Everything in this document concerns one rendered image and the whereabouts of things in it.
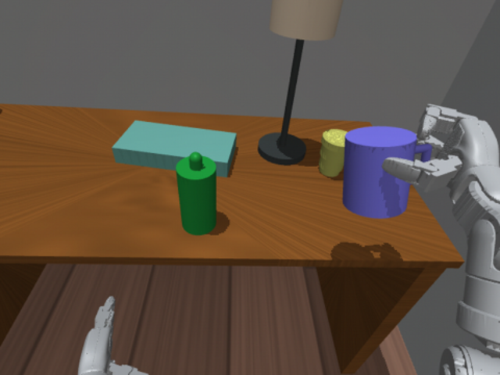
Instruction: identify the desk lamp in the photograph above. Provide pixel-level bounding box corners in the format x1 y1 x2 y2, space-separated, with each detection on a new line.
258 0 343 165

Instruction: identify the right robot hand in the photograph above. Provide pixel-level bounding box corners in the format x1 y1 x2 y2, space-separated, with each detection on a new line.
382 104 499 192

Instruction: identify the desk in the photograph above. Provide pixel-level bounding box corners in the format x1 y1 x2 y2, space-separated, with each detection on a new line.
0 104 465 374

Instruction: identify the right robot arm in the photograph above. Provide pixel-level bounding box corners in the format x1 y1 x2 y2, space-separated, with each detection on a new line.
439 165 500 375

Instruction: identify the left robot hand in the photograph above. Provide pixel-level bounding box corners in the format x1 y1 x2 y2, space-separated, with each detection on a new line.
77 296 148 375

